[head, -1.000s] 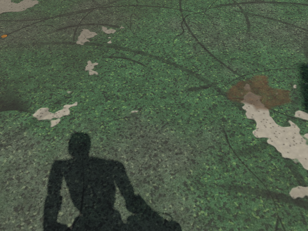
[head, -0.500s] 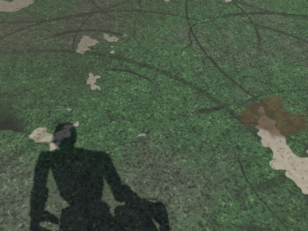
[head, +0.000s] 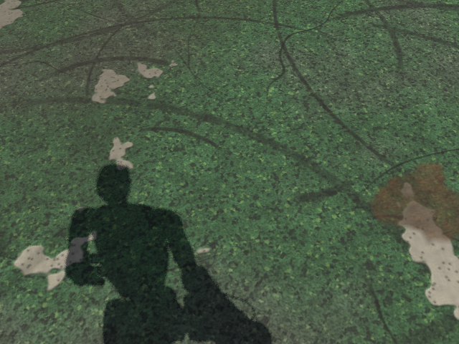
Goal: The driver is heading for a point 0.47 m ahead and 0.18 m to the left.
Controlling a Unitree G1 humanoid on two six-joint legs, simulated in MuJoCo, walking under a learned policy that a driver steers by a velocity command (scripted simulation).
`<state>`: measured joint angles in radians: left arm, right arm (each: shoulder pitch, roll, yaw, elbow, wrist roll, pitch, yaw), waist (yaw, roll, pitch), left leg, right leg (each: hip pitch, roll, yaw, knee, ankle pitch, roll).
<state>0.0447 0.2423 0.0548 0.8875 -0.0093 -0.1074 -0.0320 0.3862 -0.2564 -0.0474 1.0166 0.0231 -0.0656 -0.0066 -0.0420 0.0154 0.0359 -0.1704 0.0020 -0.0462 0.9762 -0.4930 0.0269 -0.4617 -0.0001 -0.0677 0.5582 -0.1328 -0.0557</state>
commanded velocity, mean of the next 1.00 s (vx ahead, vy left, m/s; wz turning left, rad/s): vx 0.24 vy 0.00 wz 0.32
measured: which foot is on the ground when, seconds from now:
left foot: up 0.00-0.44, down 0.46-1.00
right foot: down 0.00-0.46, up 0.48-0.88, down 0.90-1.00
